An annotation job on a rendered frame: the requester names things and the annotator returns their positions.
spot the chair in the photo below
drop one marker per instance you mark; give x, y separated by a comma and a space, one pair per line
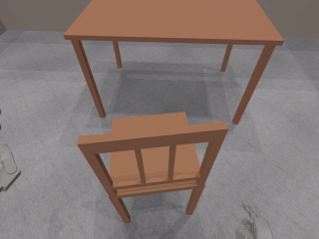
153, 154

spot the table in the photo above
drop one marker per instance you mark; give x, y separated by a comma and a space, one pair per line
225, 22

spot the robot left hand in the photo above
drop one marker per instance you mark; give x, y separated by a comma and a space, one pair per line
9, 172

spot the robot right hand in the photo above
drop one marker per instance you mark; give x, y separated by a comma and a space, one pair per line
259, 228

